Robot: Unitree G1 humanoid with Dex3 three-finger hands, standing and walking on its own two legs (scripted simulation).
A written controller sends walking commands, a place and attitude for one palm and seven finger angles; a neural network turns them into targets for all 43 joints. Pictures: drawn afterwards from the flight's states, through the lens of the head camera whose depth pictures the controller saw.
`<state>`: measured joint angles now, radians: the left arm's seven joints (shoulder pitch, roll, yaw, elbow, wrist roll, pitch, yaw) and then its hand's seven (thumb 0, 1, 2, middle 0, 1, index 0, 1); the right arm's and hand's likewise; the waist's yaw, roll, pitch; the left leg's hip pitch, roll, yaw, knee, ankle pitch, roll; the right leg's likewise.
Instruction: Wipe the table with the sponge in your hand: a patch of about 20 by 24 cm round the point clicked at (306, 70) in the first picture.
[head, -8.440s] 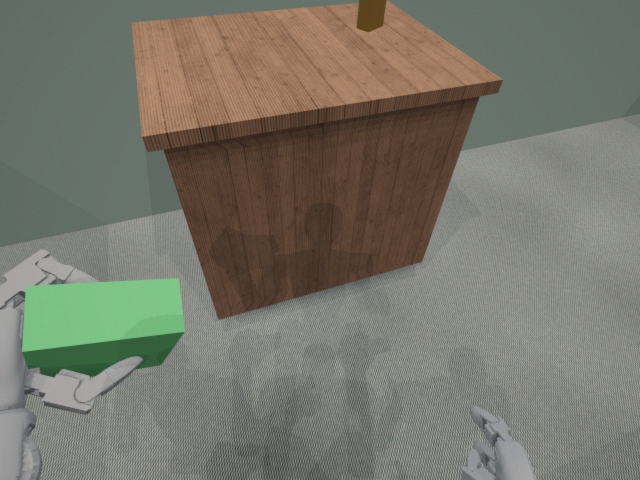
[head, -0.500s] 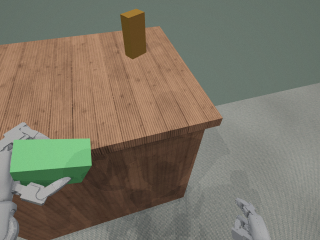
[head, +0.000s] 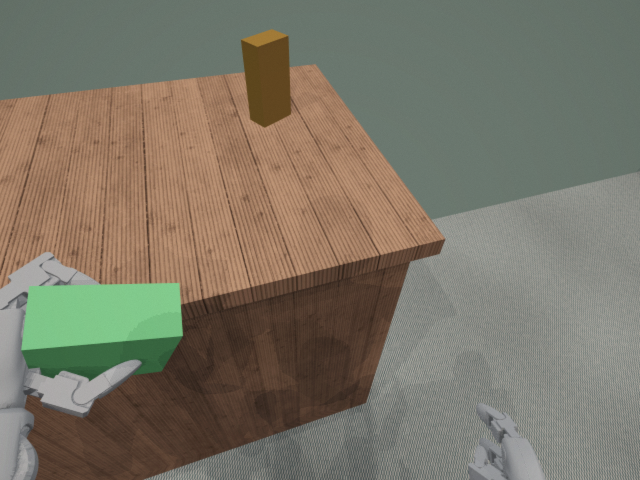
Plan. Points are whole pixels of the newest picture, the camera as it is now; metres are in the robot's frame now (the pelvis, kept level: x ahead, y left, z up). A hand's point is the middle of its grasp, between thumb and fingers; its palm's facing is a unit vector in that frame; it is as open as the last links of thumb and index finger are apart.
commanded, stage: shuffle to correct the standing spot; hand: left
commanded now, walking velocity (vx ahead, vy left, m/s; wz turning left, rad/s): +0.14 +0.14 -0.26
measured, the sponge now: (128, 334) +0.22 +0.21 +0.13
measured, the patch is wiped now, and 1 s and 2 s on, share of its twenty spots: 0.00 0.00 0.00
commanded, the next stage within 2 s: come to a stop and stand still in 0.88 s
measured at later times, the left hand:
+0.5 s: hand (102, 268) +0.28 +0.26 +0.15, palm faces +0.34 -0.82 -0.45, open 9.7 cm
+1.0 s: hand (85, 228) +0.32 +0.29 +0.17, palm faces +0.39 -0.82 -0.43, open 9.7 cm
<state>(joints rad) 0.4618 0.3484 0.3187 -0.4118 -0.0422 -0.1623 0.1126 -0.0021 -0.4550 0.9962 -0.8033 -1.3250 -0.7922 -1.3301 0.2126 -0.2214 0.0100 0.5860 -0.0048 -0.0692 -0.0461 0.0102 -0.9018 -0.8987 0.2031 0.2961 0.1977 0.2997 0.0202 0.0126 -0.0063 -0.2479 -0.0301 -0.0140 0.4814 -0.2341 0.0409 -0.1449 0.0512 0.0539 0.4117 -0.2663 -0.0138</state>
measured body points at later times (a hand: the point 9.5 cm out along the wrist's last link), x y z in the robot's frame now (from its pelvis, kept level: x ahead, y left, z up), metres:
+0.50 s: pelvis +0.05 +0.02 -0.02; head +0.07 +0.02 +0.43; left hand +0.26 +0.30 +0.18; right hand +0.21 -0.22 -0.10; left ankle +0.01 +0.09 -0.74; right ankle +0.01 -0.08 -0.68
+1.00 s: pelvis +0.10 +0.06 -0.01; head +0.13 +0.05 +0.44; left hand +0.29 +0.33 +0.20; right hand +0.28 -0.20 -0.09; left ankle +0.15 +0.24 -0.72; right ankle +0.14 -0.06 -0.74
